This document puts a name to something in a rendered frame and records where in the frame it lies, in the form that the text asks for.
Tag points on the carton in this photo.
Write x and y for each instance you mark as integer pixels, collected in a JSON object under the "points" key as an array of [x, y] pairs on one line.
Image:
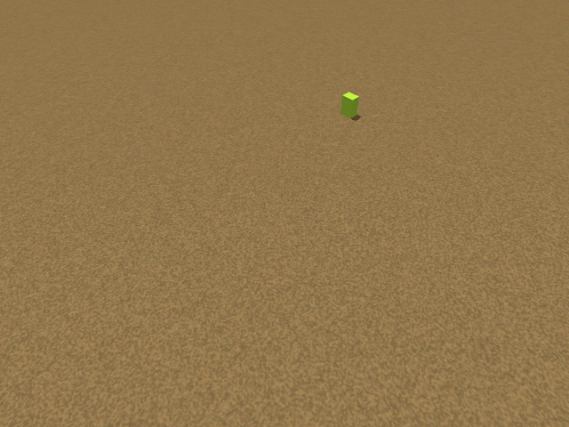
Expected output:
{"points": [[349, 105]]}

